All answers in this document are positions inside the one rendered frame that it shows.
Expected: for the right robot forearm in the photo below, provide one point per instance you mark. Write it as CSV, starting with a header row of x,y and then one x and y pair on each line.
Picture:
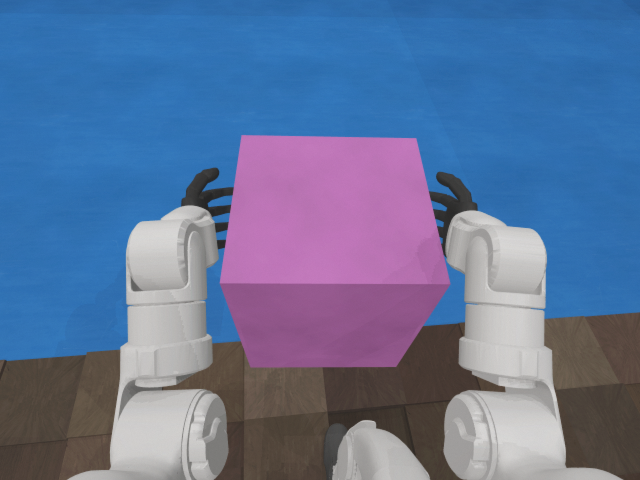
x,y
505,275

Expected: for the robot right hand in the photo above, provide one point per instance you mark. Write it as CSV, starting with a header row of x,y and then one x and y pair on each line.
x,y
454,206

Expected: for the right robot thigh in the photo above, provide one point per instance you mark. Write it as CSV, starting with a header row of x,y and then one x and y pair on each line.
x,y
376,454

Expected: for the right robot upper arm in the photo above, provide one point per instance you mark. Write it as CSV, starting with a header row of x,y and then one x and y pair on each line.
x,y
507,436

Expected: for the carton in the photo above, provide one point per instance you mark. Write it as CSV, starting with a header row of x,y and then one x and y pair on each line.
x,y
332,256

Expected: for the robot left hand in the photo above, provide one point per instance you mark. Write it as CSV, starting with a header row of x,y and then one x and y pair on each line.
x,y
195,197

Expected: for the left robot forearm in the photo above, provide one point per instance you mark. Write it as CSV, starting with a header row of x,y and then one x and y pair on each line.
x,y
166,262

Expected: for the left robot upper arm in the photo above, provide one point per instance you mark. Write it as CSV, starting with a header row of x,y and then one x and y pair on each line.
x,y
168,435

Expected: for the right robot shin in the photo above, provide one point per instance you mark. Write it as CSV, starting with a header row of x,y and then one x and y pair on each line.
x,y
337,469

